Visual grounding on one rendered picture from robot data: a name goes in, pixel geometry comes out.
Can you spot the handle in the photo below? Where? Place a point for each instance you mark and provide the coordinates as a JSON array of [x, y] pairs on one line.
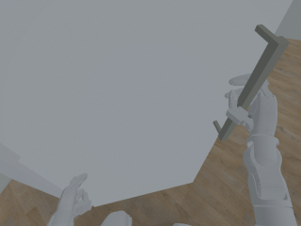
[[269, 58]]

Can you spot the robot right hand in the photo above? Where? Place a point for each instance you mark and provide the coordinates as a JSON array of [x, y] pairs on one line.
[[263, 108]]

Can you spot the robot left thigh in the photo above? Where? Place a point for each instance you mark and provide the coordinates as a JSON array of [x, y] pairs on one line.
[[118, 218]]

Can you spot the fridge door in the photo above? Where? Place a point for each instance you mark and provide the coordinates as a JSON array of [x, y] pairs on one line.
[[126, 91]]

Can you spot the robot left forearm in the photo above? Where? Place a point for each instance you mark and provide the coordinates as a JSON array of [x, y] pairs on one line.
[[63, 217]]

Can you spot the robot right forearm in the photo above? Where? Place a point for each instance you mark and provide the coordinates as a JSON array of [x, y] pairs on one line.
[[268, 190]]

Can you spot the robot left hand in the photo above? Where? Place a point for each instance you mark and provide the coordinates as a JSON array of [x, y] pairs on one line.
[[70, 196]]

